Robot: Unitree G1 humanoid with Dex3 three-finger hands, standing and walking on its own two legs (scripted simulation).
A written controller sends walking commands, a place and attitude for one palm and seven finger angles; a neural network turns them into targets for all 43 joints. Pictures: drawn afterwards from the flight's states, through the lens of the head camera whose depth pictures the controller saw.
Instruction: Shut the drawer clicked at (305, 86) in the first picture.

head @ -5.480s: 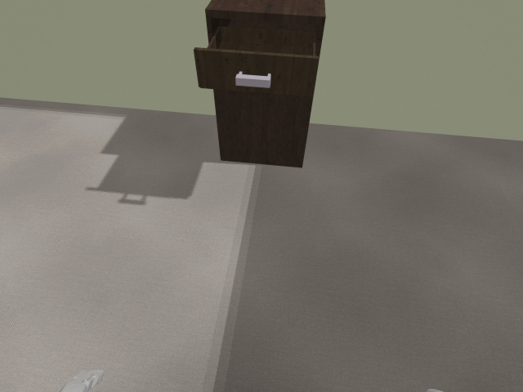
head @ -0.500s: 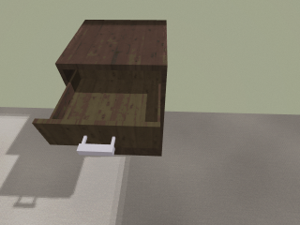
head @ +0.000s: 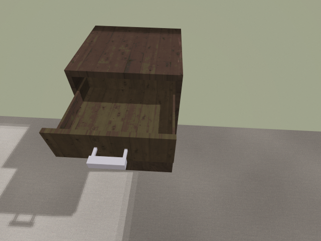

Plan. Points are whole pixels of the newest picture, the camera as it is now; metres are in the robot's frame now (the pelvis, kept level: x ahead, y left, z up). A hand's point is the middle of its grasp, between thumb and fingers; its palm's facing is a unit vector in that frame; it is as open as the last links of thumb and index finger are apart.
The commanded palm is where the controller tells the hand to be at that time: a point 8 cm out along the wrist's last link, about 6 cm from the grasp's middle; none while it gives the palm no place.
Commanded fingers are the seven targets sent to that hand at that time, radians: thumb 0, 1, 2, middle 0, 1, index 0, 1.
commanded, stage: look again from close up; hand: left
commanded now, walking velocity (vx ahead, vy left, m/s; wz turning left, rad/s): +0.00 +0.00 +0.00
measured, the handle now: (108, 156) +0.38 +0.19 -0.07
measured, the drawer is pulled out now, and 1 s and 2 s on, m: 0.29 0.29 0.29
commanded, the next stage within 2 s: shuffle to correct the standing spot in 0.06 s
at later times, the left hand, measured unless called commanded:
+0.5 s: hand out of the picture +0.02 +0.16 -0.18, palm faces +0.02 -0.99 -0.17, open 7.4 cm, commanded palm none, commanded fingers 0.00 0.90 0.90 -0.20 -0.30 -0.20 -0.30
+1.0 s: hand out of the picture +0.09 +0.18 -0.18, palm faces +0.05 -0.98 -0.21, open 7.4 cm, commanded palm none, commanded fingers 0.00 0.90 0.90 -0.20 -0.30 -0.20 -0.30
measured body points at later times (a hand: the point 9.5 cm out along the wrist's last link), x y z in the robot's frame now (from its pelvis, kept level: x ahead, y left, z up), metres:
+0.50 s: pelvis +0.04 +0.01 -0.01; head +0.05 +0.00 +0.44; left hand +0.02 +0.22 -0.17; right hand +0.01 -0.21 -0.17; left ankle -0.03 +0.10 -0.74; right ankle -0.03 -0.09 -0.74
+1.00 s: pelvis +0.08 +0.00 -0.01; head +0.09 +0.00 +0.44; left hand +0.09 +0.23 -0.16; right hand +0.10 -0.23 -0.16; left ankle +0.04 +0.09 -0.74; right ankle +0.12 -0.14 -0.74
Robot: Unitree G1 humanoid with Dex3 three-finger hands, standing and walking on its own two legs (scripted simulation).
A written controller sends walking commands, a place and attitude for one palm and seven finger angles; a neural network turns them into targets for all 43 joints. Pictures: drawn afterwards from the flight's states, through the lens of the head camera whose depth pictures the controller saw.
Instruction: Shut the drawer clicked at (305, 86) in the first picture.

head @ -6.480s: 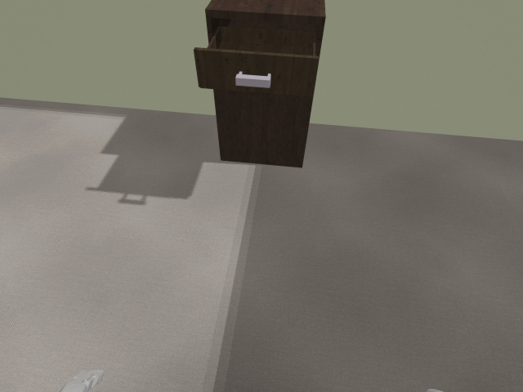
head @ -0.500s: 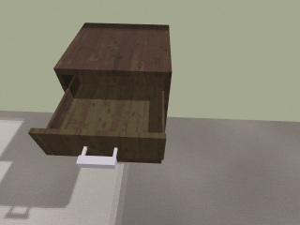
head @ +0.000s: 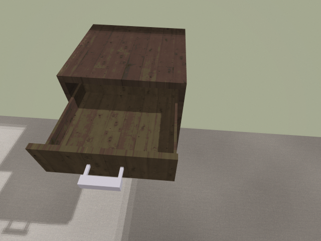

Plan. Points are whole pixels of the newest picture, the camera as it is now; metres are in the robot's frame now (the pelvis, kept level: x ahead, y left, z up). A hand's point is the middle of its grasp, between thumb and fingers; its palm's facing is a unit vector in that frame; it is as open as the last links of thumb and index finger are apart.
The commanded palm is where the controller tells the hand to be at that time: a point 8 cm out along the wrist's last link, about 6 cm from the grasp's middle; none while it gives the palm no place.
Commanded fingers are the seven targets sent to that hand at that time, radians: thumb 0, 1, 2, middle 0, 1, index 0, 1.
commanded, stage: come to a stop and stand still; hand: left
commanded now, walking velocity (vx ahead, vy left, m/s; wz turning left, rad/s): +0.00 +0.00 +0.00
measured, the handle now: (102, 175) +0.30 +0.19 -0.07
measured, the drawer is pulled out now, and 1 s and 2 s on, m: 0.29 0.29 0.26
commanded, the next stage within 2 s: look again from close up in 0.70 s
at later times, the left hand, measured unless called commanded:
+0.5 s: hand out of the picture +0.00 +0.13 -0.16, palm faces +0.03 -0.98 -0.22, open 7.3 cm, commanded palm none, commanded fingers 0.00 0.90 0.90 -0.20 -0.30 -0.20 -0.30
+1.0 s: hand out of the picture -0.03 +0.15 -0.17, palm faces +0.04 -0.98 -0.19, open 7.4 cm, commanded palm none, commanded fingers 0.00 0.90 0.90 -0.20 -0.30 -0.20 -0.30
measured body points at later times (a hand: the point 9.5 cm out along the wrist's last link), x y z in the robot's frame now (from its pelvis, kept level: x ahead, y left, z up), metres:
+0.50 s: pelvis -0.01 -0.05 +0.01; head +0.00 -0.06 +0.46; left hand +0.00 +0.18 -0.14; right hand -0.03 -0.26 -0.16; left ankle -0.04 +0.10 -0.73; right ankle +0.04 -0.13 -0.73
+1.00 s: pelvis -0.02 -0.02 +0.00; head -0.03 -0.02 +0.45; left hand -0.03 +0.20 -0.16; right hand -0.03 -0.23 -0.16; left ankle -0.04 +0.10 -0.73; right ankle +0.04 -0.13 -0.73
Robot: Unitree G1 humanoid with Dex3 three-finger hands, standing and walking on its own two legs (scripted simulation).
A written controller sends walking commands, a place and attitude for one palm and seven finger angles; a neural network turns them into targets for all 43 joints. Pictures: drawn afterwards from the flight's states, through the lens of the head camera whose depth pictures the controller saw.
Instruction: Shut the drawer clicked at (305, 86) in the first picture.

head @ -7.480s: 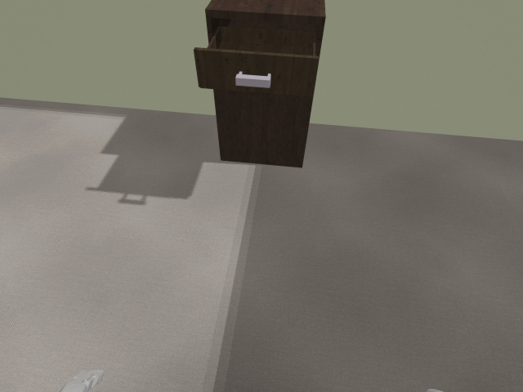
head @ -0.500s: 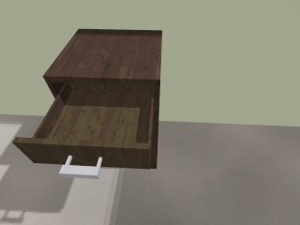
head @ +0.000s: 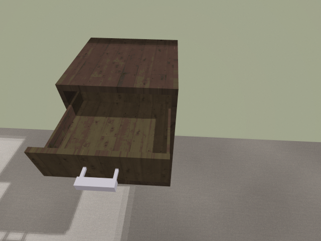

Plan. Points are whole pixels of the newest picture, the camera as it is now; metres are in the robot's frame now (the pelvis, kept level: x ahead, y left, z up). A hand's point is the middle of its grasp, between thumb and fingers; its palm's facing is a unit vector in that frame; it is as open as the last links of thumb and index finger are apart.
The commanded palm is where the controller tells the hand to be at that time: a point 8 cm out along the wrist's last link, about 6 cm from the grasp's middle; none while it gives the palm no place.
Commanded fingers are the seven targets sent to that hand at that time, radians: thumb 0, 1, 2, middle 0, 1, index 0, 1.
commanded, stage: look again from close up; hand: left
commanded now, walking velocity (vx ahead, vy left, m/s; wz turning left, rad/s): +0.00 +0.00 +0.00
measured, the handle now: (98, 177) +0.32 +0.21 -0.07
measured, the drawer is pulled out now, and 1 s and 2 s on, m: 0.29 0.26 0.26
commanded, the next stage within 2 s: raise the hand and make a fist in 0.26 s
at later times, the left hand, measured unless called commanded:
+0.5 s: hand out of the picture +0.14 +0.22 -0.08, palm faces +0.24 -0.95 -0.22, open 7.1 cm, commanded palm +0.10 +0.25 -0.06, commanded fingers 0.00 0.90 0.90 -0.36 -0.47 -0.36 -0.47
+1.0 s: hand (88, 233) +0.16 +0.18 -0.02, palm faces +0.01 -1.00 -0.08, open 4.8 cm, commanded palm +0.10 +0.24 -0.02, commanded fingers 0.00 0.90 0.90 -0.86 -1.01 -0.86 -1.01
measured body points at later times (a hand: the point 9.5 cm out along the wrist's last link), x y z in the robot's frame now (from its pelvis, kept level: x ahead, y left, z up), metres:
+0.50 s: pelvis +0.02 +0.03 +0.00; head +0.01 +0.02 +0.45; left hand +0.12 +0.27 -0.07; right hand +0.06 -0.21 -0.13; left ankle -0.03 +0.12 -0.73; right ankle +0.05 -0.11 -0.73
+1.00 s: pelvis +0.00 -0.02 -0.09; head +0.07 -0.02 +0.36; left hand +0.15 +0.23 -0.02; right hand +0.27 -0.20 -0.14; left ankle -0.03 +0.11 -0.73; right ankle +0.05 -0.12 -0.73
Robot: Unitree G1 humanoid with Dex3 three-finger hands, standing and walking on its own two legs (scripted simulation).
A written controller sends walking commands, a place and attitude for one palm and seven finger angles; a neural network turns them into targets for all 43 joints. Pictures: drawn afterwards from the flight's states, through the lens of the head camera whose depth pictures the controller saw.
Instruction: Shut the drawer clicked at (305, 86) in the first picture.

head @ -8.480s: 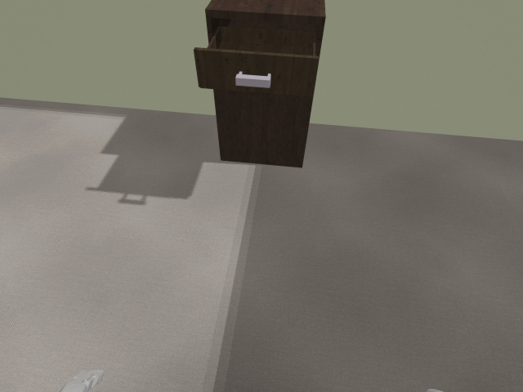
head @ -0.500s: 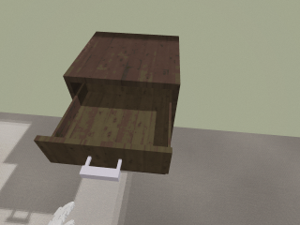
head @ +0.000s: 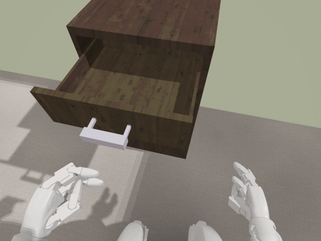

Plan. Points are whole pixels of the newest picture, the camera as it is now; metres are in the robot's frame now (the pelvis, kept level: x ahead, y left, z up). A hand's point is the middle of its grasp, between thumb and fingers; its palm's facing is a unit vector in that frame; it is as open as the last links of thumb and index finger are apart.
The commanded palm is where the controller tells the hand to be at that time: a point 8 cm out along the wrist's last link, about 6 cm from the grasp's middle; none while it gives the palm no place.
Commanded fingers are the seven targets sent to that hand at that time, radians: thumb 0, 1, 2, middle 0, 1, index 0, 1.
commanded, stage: raise the hand and make a fist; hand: left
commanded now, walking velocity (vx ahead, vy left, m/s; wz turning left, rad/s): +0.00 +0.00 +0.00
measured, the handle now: (107, 131) +0.37 +0.19 +0.02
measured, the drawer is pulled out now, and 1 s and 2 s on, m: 0.26 0.26 0.26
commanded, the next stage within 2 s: bring the fist close to the handle in 1.26 s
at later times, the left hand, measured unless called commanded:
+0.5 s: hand (67, 208) +0.17 +0.19 +0.09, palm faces -0.14 -0.99 -0.03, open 3.1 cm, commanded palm +0.13 +0.24 +0.10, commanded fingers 0.00 0.90 0.90 -1.36 -1.56 -1.36 -1.56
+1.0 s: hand (74, 203) +0.17 +0.17 +0.12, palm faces -0.10 -0.99 -0.03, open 3.3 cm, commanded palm +0.12 +0.23 +0.12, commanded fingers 0.00 0.90 0.90 -1.40 -1.60 -1.40 -1.60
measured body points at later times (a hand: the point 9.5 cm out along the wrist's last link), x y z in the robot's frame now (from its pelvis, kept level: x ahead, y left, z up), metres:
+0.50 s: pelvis +0.00 +0.04 +0.02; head +0.04 +0.06 +0.47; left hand +0.17 +0.25 +0.10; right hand +0.18 -0.21 -0.02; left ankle -0.01 +0.14 -0.65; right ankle +0.04 -0.10 -0.64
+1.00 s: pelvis +0.02 +0.05 +0.03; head +0.06 +0.05 +0.47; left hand +0.17 +0.22 +0.13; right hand +0.21 -0.17 -0.02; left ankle -0.01 +0.14 -0.64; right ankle +0.04 -0.10 -0.64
